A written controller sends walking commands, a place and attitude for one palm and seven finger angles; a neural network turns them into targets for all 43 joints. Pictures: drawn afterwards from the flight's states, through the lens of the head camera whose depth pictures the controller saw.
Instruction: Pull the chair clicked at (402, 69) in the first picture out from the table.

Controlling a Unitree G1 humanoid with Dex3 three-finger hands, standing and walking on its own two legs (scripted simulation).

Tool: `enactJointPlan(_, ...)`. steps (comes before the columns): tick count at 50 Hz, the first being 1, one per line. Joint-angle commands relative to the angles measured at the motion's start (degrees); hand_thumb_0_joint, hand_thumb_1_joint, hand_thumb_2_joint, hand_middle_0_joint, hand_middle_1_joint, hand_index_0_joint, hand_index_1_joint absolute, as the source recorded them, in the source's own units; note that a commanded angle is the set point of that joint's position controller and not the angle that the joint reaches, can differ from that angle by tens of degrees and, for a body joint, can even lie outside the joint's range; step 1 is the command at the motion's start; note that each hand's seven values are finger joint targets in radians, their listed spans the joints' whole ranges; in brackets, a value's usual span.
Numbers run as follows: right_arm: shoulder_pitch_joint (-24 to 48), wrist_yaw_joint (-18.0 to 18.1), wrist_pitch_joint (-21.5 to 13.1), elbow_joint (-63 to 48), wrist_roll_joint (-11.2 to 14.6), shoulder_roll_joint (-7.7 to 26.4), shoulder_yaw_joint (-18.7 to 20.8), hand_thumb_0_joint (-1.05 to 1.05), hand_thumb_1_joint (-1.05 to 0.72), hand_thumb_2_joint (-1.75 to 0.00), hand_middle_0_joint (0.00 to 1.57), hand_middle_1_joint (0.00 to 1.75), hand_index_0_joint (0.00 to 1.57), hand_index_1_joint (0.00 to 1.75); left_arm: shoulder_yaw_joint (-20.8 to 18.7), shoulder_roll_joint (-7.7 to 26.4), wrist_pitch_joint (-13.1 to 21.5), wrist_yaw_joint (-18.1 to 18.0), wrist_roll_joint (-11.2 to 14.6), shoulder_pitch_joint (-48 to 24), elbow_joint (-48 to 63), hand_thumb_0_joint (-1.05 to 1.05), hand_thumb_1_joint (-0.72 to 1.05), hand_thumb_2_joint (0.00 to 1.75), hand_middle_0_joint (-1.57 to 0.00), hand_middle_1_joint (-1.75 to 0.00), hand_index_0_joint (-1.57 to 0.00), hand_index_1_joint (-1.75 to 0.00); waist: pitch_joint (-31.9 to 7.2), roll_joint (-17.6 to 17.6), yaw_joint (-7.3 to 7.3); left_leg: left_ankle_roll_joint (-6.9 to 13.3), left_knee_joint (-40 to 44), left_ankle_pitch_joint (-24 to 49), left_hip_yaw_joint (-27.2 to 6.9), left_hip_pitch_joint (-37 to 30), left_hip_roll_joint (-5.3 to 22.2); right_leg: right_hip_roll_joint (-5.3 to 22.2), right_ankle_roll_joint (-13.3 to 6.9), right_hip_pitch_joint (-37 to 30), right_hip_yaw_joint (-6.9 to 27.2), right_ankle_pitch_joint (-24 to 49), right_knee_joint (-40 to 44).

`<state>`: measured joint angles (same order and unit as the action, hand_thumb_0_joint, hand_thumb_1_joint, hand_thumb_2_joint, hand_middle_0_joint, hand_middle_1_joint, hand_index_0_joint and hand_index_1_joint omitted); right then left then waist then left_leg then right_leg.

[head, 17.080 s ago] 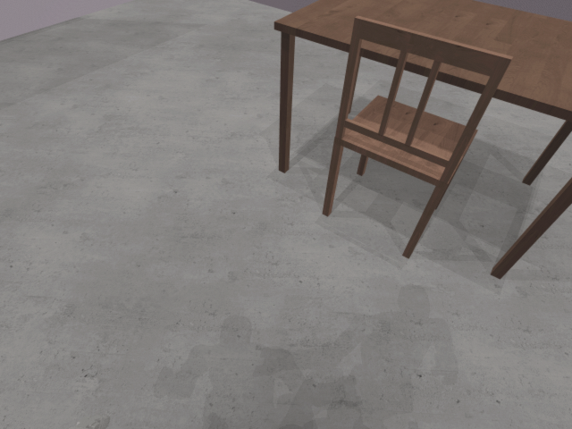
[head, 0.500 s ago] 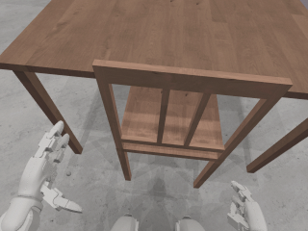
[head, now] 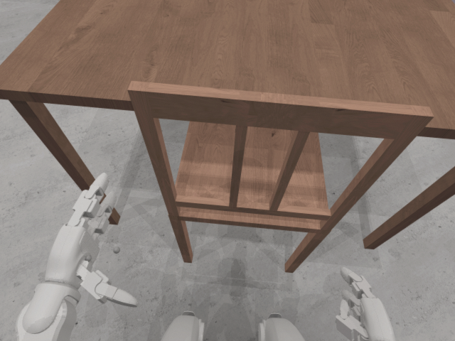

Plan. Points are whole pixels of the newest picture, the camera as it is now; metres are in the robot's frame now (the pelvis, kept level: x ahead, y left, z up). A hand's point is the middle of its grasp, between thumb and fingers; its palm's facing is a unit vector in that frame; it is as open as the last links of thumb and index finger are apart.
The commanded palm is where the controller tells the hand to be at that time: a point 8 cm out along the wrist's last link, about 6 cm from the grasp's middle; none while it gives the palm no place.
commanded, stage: aim the fingers beside a spindle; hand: left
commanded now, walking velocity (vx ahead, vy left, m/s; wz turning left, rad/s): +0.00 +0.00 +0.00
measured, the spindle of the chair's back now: (236, 170) +0.44 +0.00 +0.00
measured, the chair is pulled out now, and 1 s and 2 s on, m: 0.00 0.00 0.00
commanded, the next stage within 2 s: push the fingers through the gap in 1.60 s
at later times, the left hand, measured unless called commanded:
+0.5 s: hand (133, 240) +0.28 +0.17 +0.02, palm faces -0.09 -1.00 -0.04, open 16.9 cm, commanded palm +0.27 +0.22 +0.02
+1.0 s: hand (146, 233) +0.30 +0.15 +0.00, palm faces -0.10 -1.00 -0.02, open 16.9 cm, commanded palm +0.28 +0.21 +0.00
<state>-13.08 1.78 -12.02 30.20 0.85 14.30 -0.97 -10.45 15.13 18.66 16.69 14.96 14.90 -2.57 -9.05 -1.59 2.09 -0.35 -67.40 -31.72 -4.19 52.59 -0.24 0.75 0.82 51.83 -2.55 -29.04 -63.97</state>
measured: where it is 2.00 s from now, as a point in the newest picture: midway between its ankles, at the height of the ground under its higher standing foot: outside the picture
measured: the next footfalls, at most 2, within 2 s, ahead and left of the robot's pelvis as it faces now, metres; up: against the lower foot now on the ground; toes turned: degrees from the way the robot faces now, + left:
none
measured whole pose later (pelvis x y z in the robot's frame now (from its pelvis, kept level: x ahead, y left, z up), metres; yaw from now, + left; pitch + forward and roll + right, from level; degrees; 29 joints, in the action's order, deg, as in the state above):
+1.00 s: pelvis -0.01 +0.00 -0.02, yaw +0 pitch +22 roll -2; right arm -11.5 0.7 -7.7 30.0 0.1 14.4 -1.1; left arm -6.5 13.0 20.8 11.9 11.7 3.5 -10.4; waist -10.0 -1.2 2.5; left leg -0.3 -73.5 -33.5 -3.9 61.5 -0.5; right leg 0.9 0.9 61.1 -2.2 -30.9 -70.4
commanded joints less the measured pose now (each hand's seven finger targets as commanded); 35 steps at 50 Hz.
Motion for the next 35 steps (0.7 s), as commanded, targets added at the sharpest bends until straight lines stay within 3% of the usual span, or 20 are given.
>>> enactJointPlan(1,2.2,0.5,-3.0,-8.9,0.3,8.1,3.3,0.0,-0.9,-0.9,0.2,0.3,0.2,0.3,-4.1,7.6,4.2,-0.5,0.8,-4.3,11.6,0.0,-0.5,0.3,-0.06,-0.08,-0.06,-0.08,-14.4,-1.2,-0.34,1.2,9.1,17.9,1.5,-8.7,0.1,-0.7,-2.3,-9.1,-1.1,13.2,7.2)
enactJointPlan(3,2.0,0.4,-3.0,-9.0,0.3,8.1,3.3,0.0,-0.9,-0.9,0.2,0.3,0.2,0.3,-2.7,6.7,4.4,-0.7,0.5,-5.0,12.2,0.0,-0.5,0.3,-0.06,-0.08,-0.06,-0.08,-14.4,-2.7,0.02,1.1,8.9,17.9,1.5,-9.2,0.1,-0.5,-2.2,-8.0,-1.2,13.1,7.0)
enactJointPlan(6,1.8,0.6,-2.7,-8.5,0.3,8.4,3.3,0.0,-0.9,-0.9,0.2,0.3,0.2,0.3,-3.5,7.7,4.7,-1.2,0.2,-6.5,10.4,0.0,-0.5,0.3,-0.06,-0.08,-0.06,-0.08,-13.4,-0.1,0.53,1.3,8.4,15.6,1.3,-7.5,0.3,-0.7,-2.2,-6.9,-1.1,10.9,7.1)
enactJointPlan(7,2.0,0.6,-2.7,-8.8,0.3,8.4,3.2,0.0,-0.9,-0.9,0.2,0.3,0.2,0.3,-2.4,6.7,4.8,-1.1,0.1,-6.7,10.4,0.0,-0.5,0.3,-0.06,-0.08,-0.06,-0.08,-13.6,-1.2,0.41,1.3,8.4,15.3,1.4,-7.3,0.2,-0.6,-2.2,-6.6,-1.0,10.6,6.9)
enactJointPlan(10,1.7,0.8,-2.4,-8.5,0.3,8.5,3.1,0.0,-0.9,-0.9,0.2,0.3,0.2,0.3,-3.7,7.8,4.7,-1.1,0.3,-8.9,8.6,0.0,-0.5,0.3,-0.06,-0.08,-0.06,-0.08,-13.5,-0.1,0.58,1.4,7.9,13.4,1.6,-6.0,0.1,-0.6,-2.1,-6.2,-0.7,9.1,7.2)
enactJointPlan(13,1.9,0.7,-2.4,-8.6,0.2,8.4,3.0,0.0,-0.9,-0.9,0.2,0.3,0.2,0.3,-3.0,7.5,4.8,-1.0,0.0,-10.1,9.2,0.0,-0.5,0.3,-0.06,-0.08,-0.06,-0.08,-15.5,-2.7,0.09,1.4,7.7,15.1,1.7,-7.0,0.0,-0.5,-2.4,-6.6,-0.6,10.4,6.4)
enactJointPlan(17,1.6,0.5,-2.4,-8.6,0.1,8.3,3.2,0.0,-0.9,-0.9,0.2,0.3,0.2,0.3,-1.3,6.1,4.7,-1.2,-0.1,-10.8,9.8,0.0,-0.5,0.3,-0.06,-0.08,-0.06,-0.08,-17.8,-2.3,0.36,1.4,6.9,17.7,1.6,-8.0,0.2,-0.3,-2.2,-6.7,-0.6,13.1,5.7)
enactJointPlan(21,1.5,0.4,-1.3,-8.3,0.0,8.6,3.2,0.0,-0.9,-0.9,0.2,0.3,0.2,0.3,-3.7,7.9,3.8,-1.8,-0.4,-11.3,5.4,0.0,-0.5,0.3,-0.06,-0.08,-0.06,-0.08,-15.3,1.0,0.49,1.5,6.3,15.0,2.0,-4.1,0.1,-0.5,-2.1,-6.3,-0.3,11.5,6.0)
enactJointPlan(24,1.7,0.3,-1.0,-8.4,0.0,8.4,3.1,0.0,-0.9,-0.9,0.2,0.3,0.2,0.3,-2.0,6.3,4.4,-1.7,-0.7,-14.6,6.4,0.0,-0.5,0.3,-0.06,-0.08,-0.06,-0.08,-16.5,-2.1,0.54,1.4,6.2,15.5,2.0,-5.2,0.0,-0.3,-2.4,-5.5,-0.3,11.5,5.2)
enactJointPlan(25,1.5,0.3,-1.0,-8.5,0.0,8.6,3.2,0.0,-0.9,-0.9,0.2,0.3,0.2,0.3,-3.0,7.2,4.5,-2.0,-0.6,-13.9,6.1,0.0,-0.5,0.3,-0.06,-0.08,-0.06,-0.08,-17.0,-1.2,0.24,1.3,6.2,16.1,1.9,-5.5,0.2,-0.4,-2.4,-5.8,-0.5,11.9,5.0)
enactJointPlan(27,1.5,0.1,-1.1,-8.5,-0.1,8.4,3.1,0.0,-0.9,-0.9,0.2,0.3,0.2,0.3,-1.0,5.9,4.8,-2.1,-0.8,-15.4,7.1,0.0,-0.5,0.3,-0.06,-0.08,-0.06,-0.08,-18.2,-2.7,0.71,1.4,5.9,16.8,1.8,-6.3,0.1,-0.3,-2.3,-5.1,-0.5,12.3,4.7)
enactJointPlan(31,1.2,-0.1,-0.9,-8.4,-0.3,8.6,3.3,0.0,-0.9,-0.9,0.2,0.3,0.2,0.3,-0.1,5.2,5.1,-2.5,-1.1,-15.2,6.7,0.0,-0.5,0.3,-0.06,-0.08,-0.06,-0.08,-18.9,-1.4,0.92,1.4,5.4,18.5,1.5,-6.5,0.3,-0.3,-2.3,-5.1,-0.6,14.0,4.1)
enactJointPlan(32,0.9,-0.2,-0.6,-8.4,-0.3,8.7,3.4,0.0,-0.9,-0.9,0.2,0.3,0.2,0.3,-1.8,6.6,5.0,-2.8,-1.2,-14.0,6.1,0.0,-0.5,0.3,-0.06,-0.08,-0.06,-0.08,-19.6,-0.8,0.28,1.3,5.3,18.7,1.7,-6.0,0.3,-0.3,-2.3,-5.8,-0.5,14.4,3.8)
enactJointPlan(33,1.2,-0.3,-0.4,-8.4,-0.2,8.6,3.3,0.0,-0.9,-0.9,0.2,0.3,0.2,0.3,-0.3,5.2,4.9,-2.8,-1.3,-14.3,5.9,0.0,-0.5,0.3,-0.06,-0.08,-0.06,-0.08,-18.9,-1.0,0.71,1.3,5.2,18.6,1.7,-6.0,0.3,-0.3,-2.3,-5.0,-0.6,14.4,3.7)
enactJointPlan(35,1.3,-0.3,0.1,-8.3,-0.3,8.7,3.3,0.0,-0.9,-0.9,0.2,0.3,0.2,0.3,-1.2,5.8,4.5,-3.2,-1.5,-14.9,4.1,0.0,-0.5,0.3,-0.06,-0.08,-0.06,-0.08,-17.4,0.2,0.62,1.3,5.2,16.7,1.8,-3.9,0.2,-0.3,-2.3,-4.8,-0.6,12.9,3.8)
